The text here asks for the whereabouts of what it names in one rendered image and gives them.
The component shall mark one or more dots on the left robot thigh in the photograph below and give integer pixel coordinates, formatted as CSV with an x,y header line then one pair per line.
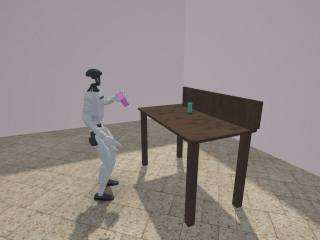
x,y
112,153

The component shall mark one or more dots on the sponge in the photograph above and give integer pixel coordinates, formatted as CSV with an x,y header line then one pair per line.
x,y
122,99

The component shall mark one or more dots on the left robot forearm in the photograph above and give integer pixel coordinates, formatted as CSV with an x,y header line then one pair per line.
x,y
109,100

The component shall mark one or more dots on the robot right hand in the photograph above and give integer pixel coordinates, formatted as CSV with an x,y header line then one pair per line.
x,y
108,140

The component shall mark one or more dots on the right robot upper arm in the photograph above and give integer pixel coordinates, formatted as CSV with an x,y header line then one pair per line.
x,y
88,100

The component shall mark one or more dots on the robot left hand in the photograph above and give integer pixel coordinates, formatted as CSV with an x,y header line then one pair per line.
x,y
123,92

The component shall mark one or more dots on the table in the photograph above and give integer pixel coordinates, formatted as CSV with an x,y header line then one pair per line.
x,y
214,116

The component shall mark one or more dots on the left robot foot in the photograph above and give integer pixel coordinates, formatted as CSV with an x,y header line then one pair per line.
x,y
112,182

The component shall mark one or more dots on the right robot forearm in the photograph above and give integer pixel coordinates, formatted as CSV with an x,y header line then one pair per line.
x,y
91,124

